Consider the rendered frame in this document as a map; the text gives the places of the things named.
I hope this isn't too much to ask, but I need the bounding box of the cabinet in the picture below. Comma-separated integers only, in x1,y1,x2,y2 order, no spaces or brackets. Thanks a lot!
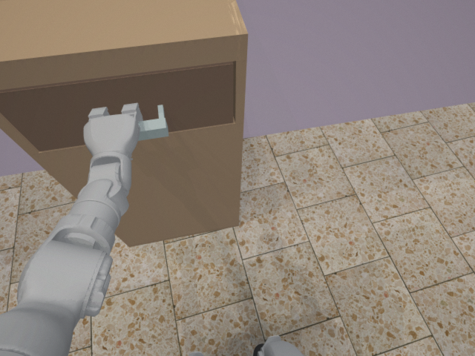
0,0,248,247

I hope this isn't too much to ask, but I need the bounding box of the robot left hand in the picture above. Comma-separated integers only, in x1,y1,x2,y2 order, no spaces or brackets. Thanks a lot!
83,103,143,160

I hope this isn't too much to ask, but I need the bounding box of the right robot thigh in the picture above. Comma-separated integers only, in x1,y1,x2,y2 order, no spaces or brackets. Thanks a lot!
258,341,304,356

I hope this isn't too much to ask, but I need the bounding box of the handle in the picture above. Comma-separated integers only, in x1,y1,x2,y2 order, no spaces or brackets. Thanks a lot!
138,105,168,141

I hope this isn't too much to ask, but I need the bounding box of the left robot forearm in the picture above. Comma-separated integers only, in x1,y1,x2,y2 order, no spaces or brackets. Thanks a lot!
17,151,131,304

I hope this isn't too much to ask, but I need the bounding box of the drawer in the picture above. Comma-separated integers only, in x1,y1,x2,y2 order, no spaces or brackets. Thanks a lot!
0,62,233,151

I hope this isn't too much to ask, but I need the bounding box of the robot left upper arm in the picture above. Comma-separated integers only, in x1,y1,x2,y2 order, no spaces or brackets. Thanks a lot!
0,240,113,356

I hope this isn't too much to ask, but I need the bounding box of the right robot shin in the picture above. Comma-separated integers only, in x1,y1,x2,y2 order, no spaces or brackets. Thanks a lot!
263,335,282,347

